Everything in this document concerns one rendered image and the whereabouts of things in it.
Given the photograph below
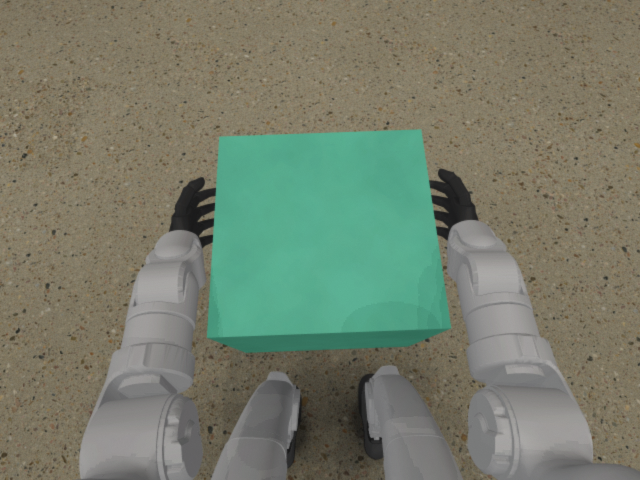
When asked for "right robot shin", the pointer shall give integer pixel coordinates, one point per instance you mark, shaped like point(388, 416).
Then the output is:
point(384, 370)

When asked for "right robot forearm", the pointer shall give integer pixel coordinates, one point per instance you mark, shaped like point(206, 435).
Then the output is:
point(505, 344)

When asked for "left robot hand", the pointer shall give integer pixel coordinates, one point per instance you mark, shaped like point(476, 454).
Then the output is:
point(187, 213)

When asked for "robot left upper arm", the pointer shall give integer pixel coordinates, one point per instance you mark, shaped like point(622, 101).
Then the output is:
point(144, 438)

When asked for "left robot foot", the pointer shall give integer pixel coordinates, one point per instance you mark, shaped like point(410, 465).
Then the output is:
point(291, 450)

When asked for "right robot hand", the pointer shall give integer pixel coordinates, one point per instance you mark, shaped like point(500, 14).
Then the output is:
point(458, 204)

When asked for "left robot forearm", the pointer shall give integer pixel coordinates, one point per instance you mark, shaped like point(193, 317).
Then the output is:
point(155, 356)

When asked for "robot right upper arm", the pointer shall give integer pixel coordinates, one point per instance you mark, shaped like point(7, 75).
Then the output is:
point(534, 433)

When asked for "carton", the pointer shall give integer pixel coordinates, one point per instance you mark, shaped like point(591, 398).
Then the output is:
point(324, 241)

